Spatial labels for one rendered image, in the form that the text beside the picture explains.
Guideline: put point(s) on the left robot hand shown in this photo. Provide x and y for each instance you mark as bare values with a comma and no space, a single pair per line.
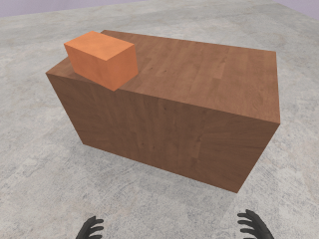
86,229

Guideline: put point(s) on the right robot hand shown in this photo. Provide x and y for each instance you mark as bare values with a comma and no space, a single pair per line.
260,230

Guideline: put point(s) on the carton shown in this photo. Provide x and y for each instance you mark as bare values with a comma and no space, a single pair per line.
105,60

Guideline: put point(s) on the pedestal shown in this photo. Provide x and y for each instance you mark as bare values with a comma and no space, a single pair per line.
200,110

